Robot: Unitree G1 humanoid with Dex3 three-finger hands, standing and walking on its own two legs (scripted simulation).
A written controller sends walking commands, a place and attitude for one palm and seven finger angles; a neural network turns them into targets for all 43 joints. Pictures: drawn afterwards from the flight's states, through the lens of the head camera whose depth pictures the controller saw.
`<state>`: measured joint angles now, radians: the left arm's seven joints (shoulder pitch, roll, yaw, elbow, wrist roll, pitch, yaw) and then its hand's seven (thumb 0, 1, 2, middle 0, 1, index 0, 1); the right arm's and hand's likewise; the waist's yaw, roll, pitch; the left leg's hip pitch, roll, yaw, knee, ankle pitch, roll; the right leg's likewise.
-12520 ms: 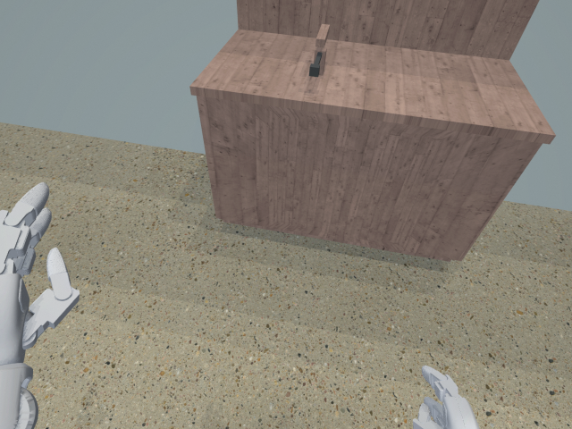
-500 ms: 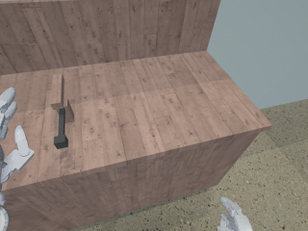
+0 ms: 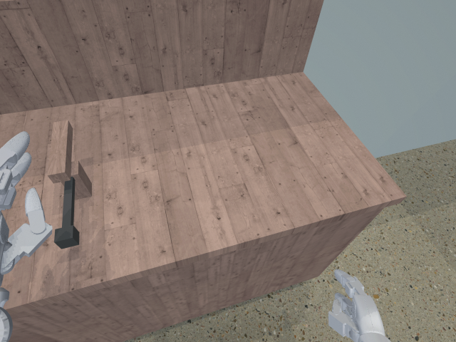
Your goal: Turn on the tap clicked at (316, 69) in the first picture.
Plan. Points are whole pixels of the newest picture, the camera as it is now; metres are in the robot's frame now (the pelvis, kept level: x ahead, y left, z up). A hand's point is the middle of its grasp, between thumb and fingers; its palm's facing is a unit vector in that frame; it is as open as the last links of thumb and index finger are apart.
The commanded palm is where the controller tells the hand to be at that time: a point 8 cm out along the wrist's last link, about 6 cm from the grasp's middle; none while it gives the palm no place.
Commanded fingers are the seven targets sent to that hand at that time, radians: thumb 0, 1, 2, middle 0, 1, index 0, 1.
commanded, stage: come to a stop and stand still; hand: left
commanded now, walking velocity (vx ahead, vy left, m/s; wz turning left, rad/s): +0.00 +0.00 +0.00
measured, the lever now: (67, 237) +0.27 +0.29 +0.02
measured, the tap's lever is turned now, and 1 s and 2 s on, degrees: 0 0 0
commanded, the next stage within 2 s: look again from close up in 0.08 s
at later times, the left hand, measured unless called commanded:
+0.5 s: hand (33, 247) +0.20 +0.25 +0.16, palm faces +0.28 -0.86 -0.43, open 7.4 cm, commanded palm +0.13 +0.29 +0.17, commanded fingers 0.00 0.90 0.90 -0.20 -0.30 -0.20 -0.30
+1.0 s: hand (1, 289) +0.15 +0.25 +0.17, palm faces +0.30 -0.88 -0.37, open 7.4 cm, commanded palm +0.09 +0.29 +0.17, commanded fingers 0.00 0.90 0.90 -0.20 -0.30 -0.20 -0.30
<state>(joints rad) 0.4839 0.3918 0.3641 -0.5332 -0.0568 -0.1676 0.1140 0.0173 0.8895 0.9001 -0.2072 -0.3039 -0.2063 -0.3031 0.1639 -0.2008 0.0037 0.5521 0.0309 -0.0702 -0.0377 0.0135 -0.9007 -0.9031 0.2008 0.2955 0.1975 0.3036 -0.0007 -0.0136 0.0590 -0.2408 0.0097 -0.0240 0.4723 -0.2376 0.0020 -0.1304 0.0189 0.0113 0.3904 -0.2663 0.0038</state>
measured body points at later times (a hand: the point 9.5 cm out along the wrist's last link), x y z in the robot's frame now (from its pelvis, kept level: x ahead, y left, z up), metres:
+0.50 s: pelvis -0.03 +0.01 +0.00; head +0.00 +0.02 +0.44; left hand +0.17 +0.29 +0.18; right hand +0.13 -0.24 -0.08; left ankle +0.01 +0.12 -0.74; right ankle -0.04 -0.12 -0.74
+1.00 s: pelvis -0.09 +0.02 -0.01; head -0.05 +0.05 +0.44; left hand +0.13 +0.30 +0.19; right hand +0.11 -0.17 -0.06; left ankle +0.01 +0.12 -0.74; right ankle -0.04 -0.13 -0.74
